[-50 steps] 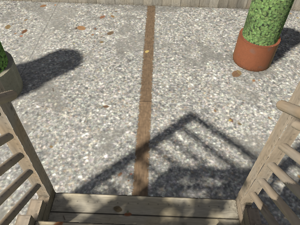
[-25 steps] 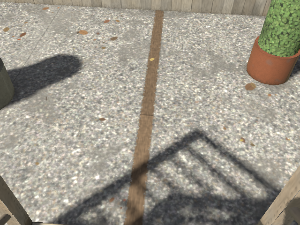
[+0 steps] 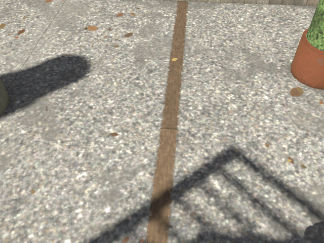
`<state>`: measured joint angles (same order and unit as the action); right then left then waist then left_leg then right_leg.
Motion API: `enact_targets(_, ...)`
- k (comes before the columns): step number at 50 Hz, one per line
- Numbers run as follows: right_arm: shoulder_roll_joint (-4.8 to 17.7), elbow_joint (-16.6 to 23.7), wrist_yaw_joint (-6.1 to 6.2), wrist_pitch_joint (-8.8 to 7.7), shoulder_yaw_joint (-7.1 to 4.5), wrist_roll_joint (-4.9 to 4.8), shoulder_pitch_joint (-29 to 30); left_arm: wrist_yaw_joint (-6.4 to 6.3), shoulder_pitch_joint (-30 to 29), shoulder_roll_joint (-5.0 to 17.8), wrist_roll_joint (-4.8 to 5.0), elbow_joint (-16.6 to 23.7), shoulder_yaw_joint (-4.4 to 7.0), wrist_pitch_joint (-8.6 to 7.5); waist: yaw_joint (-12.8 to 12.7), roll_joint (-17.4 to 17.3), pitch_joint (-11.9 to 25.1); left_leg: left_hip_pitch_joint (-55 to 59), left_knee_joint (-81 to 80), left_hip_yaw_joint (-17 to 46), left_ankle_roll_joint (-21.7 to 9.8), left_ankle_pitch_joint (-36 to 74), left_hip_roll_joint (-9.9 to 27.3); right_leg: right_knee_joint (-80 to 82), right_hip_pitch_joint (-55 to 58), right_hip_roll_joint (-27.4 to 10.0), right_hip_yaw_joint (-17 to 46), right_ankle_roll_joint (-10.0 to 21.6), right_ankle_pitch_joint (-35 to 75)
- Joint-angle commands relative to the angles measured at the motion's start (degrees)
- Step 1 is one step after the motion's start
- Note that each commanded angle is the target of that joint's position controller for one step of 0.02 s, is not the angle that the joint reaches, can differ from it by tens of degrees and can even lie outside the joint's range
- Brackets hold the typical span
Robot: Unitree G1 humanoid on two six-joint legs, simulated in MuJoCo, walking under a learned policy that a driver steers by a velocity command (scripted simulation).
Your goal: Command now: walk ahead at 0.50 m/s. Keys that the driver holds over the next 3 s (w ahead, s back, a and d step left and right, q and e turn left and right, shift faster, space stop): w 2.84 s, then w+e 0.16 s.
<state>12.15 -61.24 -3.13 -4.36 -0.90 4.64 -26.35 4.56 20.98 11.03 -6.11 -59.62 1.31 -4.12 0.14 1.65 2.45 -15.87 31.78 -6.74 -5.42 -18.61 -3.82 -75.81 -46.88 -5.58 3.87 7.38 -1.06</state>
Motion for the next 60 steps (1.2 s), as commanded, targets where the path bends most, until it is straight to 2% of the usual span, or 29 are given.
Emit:
enact_targets(1, 1.32, 2.30, 1.18, -2.97, 1.65, 0.96, -0.36, 1.57, 5.20, -2.67, -1.49, 0.57, -1.08, -1.05, -2.11, -3.09, -5.17, -22.71, -4.01, 11.72, -11.96, 9.32, 13.40, 5.19, 12.53, -0.56, -2.49, -2.54, 13.91)
enact_targets(5, -1.47, -1.71, 2.64, -4.55, 3.74, -0.35, -10.96, -0.76, -7.05, 1.49, -0.92, 5.31, -0.81, -0.52, 3.58, -1.54, -6.34, -10.05, 6.92, 14.75, -9.39, 2.93, 13.52, 35.93, 6.74, -3.59, 1.45, -6.54, 34.37)
enact_targets(12, 4.57, -1.84, 1.22, -2.12, 1.55, 0.21, -9.92, 0.69, -17.63, 6.02, -1.01, 11.35, -1.39, 1.36, 4.10, -2.92, -12.42, -3.34, 17.35, 22.27, -8.09, 2.47, 17.33, 48.24, 19.24, -1.48, -0.12, -5.09, 9.04)
enact_targets(13, 6.32, -2.42, 0.92, -0.72, 0.65, 0.57, -10.52, 0.78, -15.63, 7.31, 1.20, 8.92, -0.91, 0.91, 4.51, 0.00, -11.06, -1.52, 23.71, 20.12, -6.91, 4.42, 16.09, 52.82, 25.31, -1.40, -1.33, -4.98, 12.20)
enact_targets(15, 5.93, -4.56, -2.60, 0.86, 0.18, 2.53, -9.96, -0.26, 16.61, 11.11, 0.77, -2.15, 2.07, -1.05, -8.91, 5.64, -5.18, -13.01, 54.94, 11.31, -2.10, 6.89, 7.65, 60.06, 58.10, 1.07, -7.78, -1.77, 27.12)
enact_targets(16, 1.29, -5.20, -4.73, 1.02, -0.24, 2.00, -19.01, 0.12, 23.38, 15.31, 0.58, -3.12, 3.13, -0.65, -6.14, 18.03, 8.67, -31.86, 84.68, 5.20, 1.82, -25.82, 0.08, 38.19, 81.81, -9.00, 0.11, 9.59, 57.93)
enact_targets(17, 2.88, 0.14, -5.39, 0.04, -1.17, -0.17, -9.71, 0.45, 22.59, 17.45, 0.44, -1.96, 3.80, -0.50, -7.33, 11.94, 10.12, -44.72, 94.56, 3.37, 1.76, -27.19, 0.88, 36.12, 83.47, -11.86, 5.26, 12.50, 58.96)
enact_targets(18, 2.44, 4.16, -5.17, -0.67, -1.10, -1.08, -1.52, 0.33, 21.20, 16.80, -0.44, -2.21, 3.97, -0.36, -9.09, 8.08, 6.49, -53.17, 95.79, 2.97, 1.32, -24.76, 2.29, 40.21, 78.21, -13.61, 7.60, 12.62, 42.93)
enact_targets(20, 0.41, 7.87, -2.28, -1.82, 0.35, -1.07, 4.04, 0.52, 10.40, 4.83, 0.38, 0.86, 0.08, -0.11, -3.71, 0.12, -3.79, -58.95, 80.82, 12.40, -1.40, -5.81, 9.50, 48.63, 53.99, -18.28, 19.39, 13.64, -2.62)
enact_targets(22, -2.57, 7.77, 0.21, -2.39, 1.92, 1.83, 5.65, -0.61, -3.24, -4.34, -0.05, 3.82, -3.45, -2.47, 3.60, -7.34, -11.05, -43.80, 52.34, 16.51, -3.90, 15.13, 16.44, 53.07, 26.13, -12.18, 10.13, 10.11, -4.55)
enact_targets(24, -1.85, 5.35, -1.00, -1.16, 1.17, 2.22, 6.43, -1.91, -2.96, 0.61, 3.18, 4.12, -3.01, -4.30, 2.31, -0.76, -9.95, -25.42, 36.02, 9.76, -1.62, 26.16, 12.84, 54.79, 12.67, -5.13, 2.13, 10.53, -4.68)
enact_targets(26, 1.59, 3.09, -2.73, -1.40, 0.57, 3.68, -1.95, -2.70, -0.02, 4.01, 1.75, 3.54, -2.57, -4.27, 4.51, -0.93, -5.62, -18.22, 41.07, 6.79, 1.33, 28.40, 9.19, 42.63, 7.57, -2.24, 1.60, 9.48, -4.00)
enact_targets(29, 3.99, 10.46, -0.36, -1.77, 1.72, 1.35, 20.63, -5.30, 10.57, -2.99, 2.46, 3.01, -4.43, -4.69, -6.53, -5.46, -4.80, -37.72, 4.02, 13.05, 5.09, 54.74, 14.78, 31.19, 33.05, -2.26, 4.52, 5.60, -14.21)
enact_targets(32, 6.39, 13.11, -0.24, -0.45, 1.03, 0.94, 21.70, -1.89, 8.94, 2.18, 1.27, 2.67, -3.94, -3.26, -1.41, 0.34, -8.72, -12.00, 8.59, 7.57, 3.29, 46.39, 11.44, 35.71, 13.49, -2.94, 8.56, 7.29, -17.90)
enact_targets(34, 8.41, 14.02, -0.55, -0.50, 0.65, 1.24, 25.06, -2.17, 11.39, 1.51, 3.47, 1.80, -3.53, -2.79, -4.60, -3.27, -12.31, -19.18, -4.81, 9.43, 3.39, 36.03, 12.38, 29.84, 28.37, -4.52, 12.37, 7.34, -14.63)
enact_targets(35, 2.94, 18.91, -0.27, -0.78, 1.13, -10.99, 34.42, -5.57, 11.05, 6.42, 10.91, 1.28, 0.56, -0.07, -7.90, -10.23, -14.61, -18.72, -8.22, 8.24, 3.29, 34.09, 8.66, 25.09, 29.83, -2.14, 12.05, 3.98, -5.00)
enact_targets(36, 1.76, 17.68, -0.13, -0.30, 1.04, -12.09, 30.79, -6.72, 10.98, 7.61, 8.84, -0.37, 1.19, 1.07, -6.06, -8.26, -11.31, -14.19, -12.75, 9.76, 1.96, 35.18, 8.86, 18.76, 32.64, -1.78, 10.71, 3.54, -0.88)
enact_targets(37, 2.49, 15.39, -0.07, -0.72, 0.64, -10.50, 23.76, -6.95, 11.06, 6.00, 7.75, -0.72, 1.24, 1.37, -3.05, -5.51, -7.92, -8.65, -17.48, 4.64, 0.69, 36.77, 5.52, 9.32, 36.18, 0.90, 7.29, 2.56, 12.59)
enact_targets(39, 10.15, 6.00, 1.07, 0.46, -2.95, -7.67, -6.06, -5.48, 9.96, -1.25, 6.16, -3.54, 1.52, -0.70, 8.71, -8.79, 1.58, 29.59, -7.43, 8.62, -6.04, 69.98, 14.88, -27.51, 8.06, 10.59, 1.43, -1.85, -23.63)
enact_targets(40, 13.26, 4.52, 0.95, 0.15, -3.15, -5.92, -9.91, -5.59, 14.61, -4.46, 9.03, -1.09, 0.00, -1.37, 8.40, -15.31, 15.87, 57.10, 12.55, 17.47, -12.22, 74.95, 28.17, -50.30, -15.48, 11.05, 2.94, -4.68, -54.37)
enact_targets(41, 11.53, 4.51, 1.30, 0.98, -3.30, -7.23, -10.26, -5.97, 8.21, 1.52, 10.32, 3.12, 0.96, -2.68, 11.57, -13.44, 22.14, 56.00, 9.37, 26.23, -14.48, 53.57, 29.02, -48.51, -21.21, 7.42, 6.15, -5.67, -47.87)
enact_targets(43, 9.43, 5.55, 3.05, 1.88, -3.37, -6.60, 0.44, -8.12, -4.19, -0.14, 10.65, 10.29, 0.43, -1.86, 6.01, -4.95, 12.11, 33.16, -9.19, 34.29, -13.79, 3.98, 28.30, -34.51, -22.49, 1.76, -1.00, -6.47, -32.72)
enact_targets(46, 4.71, 8.41, 3.12, -0.27, -0.97, -4.10, 16.47, -8.52, -5.17, -1.77, 8.15, 10.66, 1.12, 0.34, -4.66, 2.54, -7.61, -10.01, -15.85, 26.49, -9.19, 6.99, 23.43, -7.16, -6.02, -2.72, 2.22, -7.21, -15.88)
enact_targets(47, 5.57, 8.93, 3.63, -0.17, -1.43, -4.04, 17.47, -8.45, -4.71, -2.38, 7.07, 11.13, 1.11, 0.05, -5.28, -2.21, -8.43, -16.23, -17.73, 19.63, -7.75, 11.44, 19.11, 4.70, 1.28, -2.35, 1.33, -8.15, -13.25)
enact_targets(53, 9.54, 6.05, 5.54, -0.32, -4.43, -7.95, 10.53, -5.24, -17.25, 2.58, 6.99, 14.50, 1.64, 0.03, -1.72, -6.72, -2.02, -4.05, -15.12, 14.13, -6.22, 19.95, 17.52, 35.52, 16.06, 1.48, -2.74, -6.50, 0.91)
enact_targets(57, 7.46, 3.92, 4.36, 0.66, -3.97, -7.16, 6.31, -4.35, -9.98, 6.77, 6.00, 11.69, 4.08, -0.16, -5.28, -2.33, 1.51, 2.28, 1.05, 10.00, -2.49, 27.40, 13.54, 42.69, 30.22, 5.30, -7.16, -1.81, -3.46)
enact_targets(58, 5.09, 5.10, 4.33, 0.36, -3.19, -5.76, 7.04, -4.63, 1.27, 11.66, 5.62, 8.58, 5.76, -0.36, -8.52, 2.82, 8.00, -7.21, 19.07, 5.03, 0.40, 21.11, 8.60, 42.57, 45.02, -2.03, 2.90, 1.32, -1.58)
enact_targets(59, -1.87, 6.16, 3.67, -1.12, -1.05, -6.02, 1.10, -3.84, 8.47, 16.83, 6.22, 6.22, 6.71, -0.88, -6.34, 18.79, 15.54, -27.48, 41.19, 6.72, 2.91, -9.08, -0.21, 52.29, 63.81, -15.46, 31.42, 10.98, -13.47)
enact_targets(60, 2.56, 5.42, 3.42, -2.47, -1.90, -7.07, 3.43, -3.98, 10.08, 13.33, 6.62, 6.41, 5.83, -1.33, -8.03, 14.39, 16.47, -36.67, 48.24, 13.43, 1.89, -11.96, 1.24, 57.87, 67.13, -16.55, 41.93, 11.27, -26.88)
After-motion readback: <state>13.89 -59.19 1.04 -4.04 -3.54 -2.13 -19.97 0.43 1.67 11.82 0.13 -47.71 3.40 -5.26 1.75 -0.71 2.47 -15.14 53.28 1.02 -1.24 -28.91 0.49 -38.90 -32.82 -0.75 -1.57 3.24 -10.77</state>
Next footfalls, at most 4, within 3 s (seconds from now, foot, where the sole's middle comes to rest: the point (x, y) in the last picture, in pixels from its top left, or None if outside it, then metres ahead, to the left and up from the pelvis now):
0.30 right None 0.27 -0.17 -0.95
0.76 left None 0.63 0.04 -1.14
1.14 right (207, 206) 0.88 -0.22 -1.14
1.68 left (167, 165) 1.16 0.01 -1.14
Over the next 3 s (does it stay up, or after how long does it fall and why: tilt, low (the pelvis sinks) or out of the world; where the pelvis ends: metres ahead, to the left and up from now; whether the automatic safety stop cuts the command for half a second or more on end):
stays up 1.72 -0.07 -0.36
